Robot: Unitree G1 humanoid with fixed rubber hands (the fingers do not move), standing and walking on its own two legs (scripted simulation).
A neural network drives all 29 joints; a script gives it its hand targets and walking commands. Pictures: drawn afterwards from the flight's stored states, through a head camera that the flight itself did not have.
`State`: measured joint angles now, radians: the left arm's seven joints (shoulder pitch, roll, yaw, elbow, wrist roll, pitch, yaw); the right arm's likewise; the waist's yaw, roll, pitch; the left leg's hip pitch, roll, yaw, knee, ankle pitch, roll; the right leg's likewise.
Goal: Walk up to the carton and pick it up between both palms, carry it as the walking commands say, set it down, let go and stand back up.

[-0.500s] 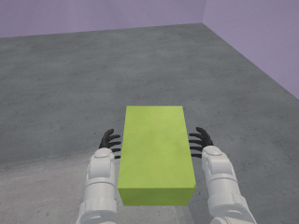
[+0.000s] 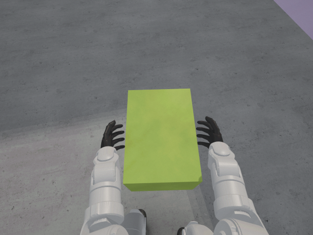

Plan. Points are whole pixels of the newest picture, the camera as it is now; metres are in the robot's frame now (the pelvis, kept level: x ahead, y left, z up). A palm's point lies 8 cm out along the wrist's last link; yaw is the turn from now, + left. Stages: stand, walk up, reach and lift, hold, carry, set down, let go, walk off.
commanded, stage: set down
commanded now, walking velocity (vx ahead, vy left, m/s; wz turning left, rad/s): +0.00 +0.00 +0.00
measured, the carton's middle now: (160, 140) +0.39 +0.04 -0.12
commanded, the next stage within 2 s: none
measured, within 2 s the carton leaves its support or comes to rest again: neither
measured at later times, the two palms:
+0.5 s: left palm (116, 151) +0.35 +0.18 -0.12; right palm (205, 144) +0.38 -0.11 -0.11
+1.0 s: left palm (122, 149) +0.38 +0.18 -0.21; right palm (199, 145) +0.41 -0.11 -0.20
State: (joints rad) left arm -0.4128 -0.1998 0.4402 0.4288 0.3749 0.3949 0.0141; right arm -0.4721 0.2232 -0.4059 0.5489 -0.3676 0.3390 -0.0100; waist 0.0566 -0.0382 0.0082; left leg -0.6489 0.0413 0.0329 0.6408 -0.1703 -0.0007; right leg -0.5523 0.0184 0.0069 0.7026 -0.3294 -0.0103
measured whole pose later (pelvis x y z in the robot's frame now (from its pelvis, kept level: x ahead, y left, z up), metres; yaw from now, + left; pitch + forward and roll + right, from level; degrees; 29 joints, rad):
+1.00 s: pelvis -0.03 +0.00 -0.14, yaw -1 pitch +40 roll +0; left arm -0.74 -0.14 0.48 0.47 0.30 0.36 0.04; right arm -0.80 0.14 -0.46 0.58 -0.30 0.30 -0.04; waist 0.06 -0.07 -0.21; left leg -1.66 0.06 0.02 1.29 -0.33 0.00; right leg -1.57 0.04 0.01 1.39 -0.52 0.00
